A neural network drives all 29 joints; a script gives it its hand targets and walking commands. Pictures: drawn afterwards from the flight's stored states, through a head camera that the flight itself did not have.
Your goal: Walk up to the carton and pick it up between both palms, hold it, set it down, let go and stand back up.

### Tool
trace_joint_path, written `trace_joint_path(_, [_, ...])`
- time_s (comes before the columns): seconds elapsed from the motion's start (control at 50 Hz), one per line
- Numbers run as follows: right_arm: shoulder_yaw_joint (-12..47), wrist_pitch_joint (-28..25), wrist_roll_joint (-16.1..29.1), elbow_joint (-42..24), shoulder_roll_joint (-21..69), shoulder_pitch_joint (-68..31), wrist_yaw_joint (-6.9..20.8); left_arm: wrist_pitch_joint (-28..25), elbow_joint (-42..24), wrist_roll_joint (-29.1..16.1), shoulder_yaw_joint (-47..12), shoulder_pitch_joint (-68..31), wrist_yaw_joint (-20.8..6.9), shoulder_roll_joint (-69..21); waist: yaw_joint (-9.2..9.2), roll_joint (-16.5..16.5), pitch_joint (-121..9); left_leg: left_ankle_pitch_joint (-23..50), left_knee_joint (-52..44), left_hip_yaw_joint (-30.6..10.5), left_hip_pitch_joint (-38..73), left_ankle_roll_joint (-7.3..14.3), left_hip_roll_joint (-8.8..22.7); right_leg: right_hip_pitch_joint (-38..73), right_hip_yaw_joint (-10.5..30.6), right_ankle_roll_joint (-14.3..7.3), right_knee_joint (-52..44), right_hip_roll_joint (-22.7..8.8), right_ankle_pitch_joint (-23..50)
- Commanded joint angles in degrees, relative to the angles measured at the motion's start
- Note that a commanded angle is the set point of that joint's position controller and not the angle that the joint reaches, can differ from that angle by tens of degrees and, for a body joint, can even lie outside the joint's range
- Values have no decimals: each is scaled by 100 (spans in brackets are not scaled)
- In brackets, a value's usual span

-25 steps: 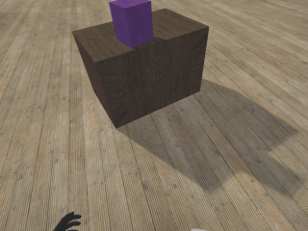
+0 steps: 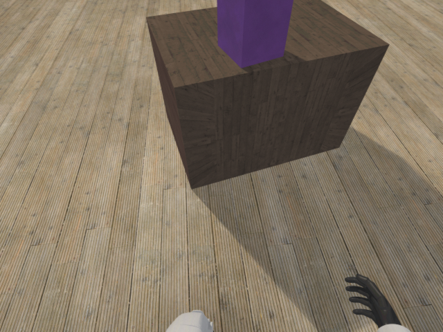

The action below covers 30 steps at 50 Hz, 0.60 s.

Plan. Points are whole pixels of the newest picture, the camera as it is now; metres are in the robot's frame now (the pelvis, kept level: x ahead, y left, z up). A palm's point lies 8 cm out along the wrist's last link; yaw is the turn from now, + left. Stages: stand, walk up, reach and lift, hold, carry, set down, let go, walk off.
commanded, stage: walk up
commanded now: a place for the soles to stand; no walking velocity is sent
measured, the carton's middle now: (252, 19) +1.18 +0.01 +0.03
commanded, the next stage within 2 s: none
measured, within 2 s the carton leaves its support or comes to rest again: neither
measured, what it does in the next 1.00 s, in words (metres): walks ahead: right foot, then left foot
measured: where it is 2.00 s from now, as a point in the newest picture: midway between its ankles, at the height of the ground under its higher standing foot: (248, 225)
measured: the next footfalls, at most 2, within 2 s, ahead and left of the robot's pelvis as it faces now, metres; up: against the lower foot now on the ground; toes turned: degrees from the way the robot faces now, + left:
right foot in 0.34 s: +0.33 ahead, -0.17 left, +0.00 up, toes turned -5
left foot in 0.76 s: +0.50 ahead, +0.09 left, +0.00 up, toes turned +2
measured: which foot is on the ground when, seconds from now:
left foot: down 0.00-0.36, up 0.38-0.74, down 0.76-1.00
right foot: up 0.00-0.32, down 0.34-0.76, up 0.78-1.00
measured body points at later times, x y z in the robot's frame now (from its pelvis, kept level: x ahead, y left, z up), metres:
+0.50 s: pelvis +0.24 -0.06 +0.02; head +0.25 -0.08 +0.46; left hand +0.35 +0.21 -0.07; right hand +0.31 -0.33 -0.10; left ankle +0.22 +0.09 -0.63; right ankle +0.29 -0.17 -0.71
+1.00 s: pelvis +0.46 -0.03 +0.02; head +0.48 -0.03 +0.47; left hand +0.59 +0.22 -0.08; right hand +0.49 -0.32 -0.08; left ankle +0.46 +0.08 -0.71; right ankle +0.53 -0.19 -0.67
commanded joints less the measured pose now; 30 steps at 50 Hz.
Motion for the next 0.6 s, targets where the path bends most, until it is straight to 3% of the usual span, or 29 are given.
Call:
trace_joint_path(0.0, [-374,55,145,-15,-1207,1157,-216,-44,-1049,-55,149,-590,-29,673,-882,495,-245,-1983,-2401,-3279,2075,1200,2031,-3029,548,11,1632,-133,549])
trace_joint_path(0.04, [-240,-12,112,41,-787,807,-149,-45,-898,-37,189,-316,-72,486,-519,655,-16,-880,-2466,-1901,1216,995,1518,-2466,463,135,600,-407,810])
trace_joint_path(0.06, [-192,-61,117,155,-738,812,-105,-39,-822,1,191,-292,-119,419,-496,660,74,-229,-2524,-1612,951,1003,1407,-2133,311,201,309,-336,799])
trace_joint_path(0.08, [-190,-124,81,243,-802,948,-76,-53,-871,20,194,-400,-147,285,-497,861,60,304,-2480,-1513,844,1086,1407,-2070,191,212,-1,-330,837])
trace_joint_path(0.14, [-198,-188,69,364,-926,908,-53,-87,-977,26,177,-902,-234,148,-500,751,95,629,-2423,-993,896,1096,1284,-1997,15,184,-1120,-368,1458])
trace_joint_path(0.16, [-184,-195,127,429,-933,1016,-39,-116,-997,28,192,-1213,-253,84,-627,570,134,518,-2435,-889,787,1008,1170,-1808,-78,139,-1496,-321,1709])
trace_joint_path(0.18, [-197,-180,115,500,-988,1138,-18,-119,-1038,18,204,-1307,-273,98,-638,570,57,200,-2457,-859,812,971,1117,-1600,-170,110,-1718,-193,1948])
trace_joint_path(0.22, [-240,-146,101,514,-1165,1151,13,-137,-1156,11,234,-1526,-286,125,-660,806,29,-738,-2531,-807,694,897,1120,-1216,-194,52,-2062,-140,2165])
trace_joint_path(0.26, [-227,-116,98,470,-1177,1095,42,-186,-1216,-18,307,-1660,-248,221,-603,625,230,-936,-2422,-860,565,854,1261,-910,-251,-14,-2327,-74,2088])
trace_joint_path(0.3, [-186,-75,40,441,-1111,1218,58,-253,-1127,7,379,-1224,-151,328,-332,273,-105,-288,-1525,-745,629,698,1220,-127,-384,-183,-2626,142,1958])
trace_joint_path(0.32, [-84,-52,53,406,-933,1363,69,-306,-1022,51,455,-706,-86,560,-48,-75,-360,298,-281,-388,282,468,913,797,-114,-369,-2666,105,1682])
trace_joint_path(0.34, [41,-29,33,254,-554,1625,78,-347,-909,184,578,152,-2,1043,334,-1187,-1342,-162,1962,100,-276,138,389,1965,1422,-829,-3110,-970,919])
trace_joint_path(0.36, [-1,37,42,-71,-644,1553,87,-315,-996,99,633,149,82,1469,261,-1497,-1309,-2074,3048,-151,-1462,-199,-203,1952,4160,-1461,-4263,-2136,-20])
trace_joint_path(0.38, [-63,143,25,-87,-924,1304,42,-258,-989,27,597,-150,171,1246,230,-569,-787,-1765,3693,-639,-1709,-209,167,1523,3908,-1727,-4282,-2272,-123])
trace_joint_path(0.42, [-34,167,102,-191,-736,1231,83,-216,-896,-4,454,-756,204,1038,-41,-698,-243,-1206,3467,-698,-1669,-226,408,634,2598,-1612,-4210,-1774,929])
trace_joint_path(0.44, [-31,170,118,-116,-734,1277,124,-231,-834,-14,355,-935,191,791,-215,-363,-76,-948,2994,-677,-1408,-236,491,234,1960,-1330,-4285,-1349,1013])
trace_joint_path(0.46, [-45,178,86,-14,-641,1556,176,-263,-785,-11,305,-1041,156,725,-346,-574,-121,-843,2603,-520,-930,-316,468,-202,1539,-1274,-4377,-1243,1278])
trace_joint_path(0.48, [-32,193,87,12,-543,1567,198,-302,-739,5,320,-1079,124,746,-419,-698,21,-732,2313,-451,-783,-373,489,-497,1385,-1302,-4476,-1152,1445])
trace_joint_path(0.5, [-55,197,85,37,-526,1504,220,-322,-693,-28,300,-1043,108,718,-389,-900,55,-675,1920,-314,-688,-416,478,-562,1059,-1258,-4531,-1017,1440])
trace_joint_path(0.52, [-59,183,81,3,-482,1333,251,-344,-611,-15,310,-971,96,746,-300,-877,-16,-561,1483,-284,-501,-412,477,-668,957,-1256,-4584,-933,1143])
trace_joint_path(0.56, [-67,184,80,-111,-411,920,278,-366,-496,-31,332,-873,79,811,-239,-634,145,-94,897,-200,-494,-378,445,-651,968,-1220,-4707,-913,796])
trace_joint_path(0.58, [-66,173,59,-164,-341,820,280,-369,-479,-20,355,-773,61,888,-179,-797,95,-69,510,-199,-414,-320,454,-526,1028,-1254,-4630,-997,713])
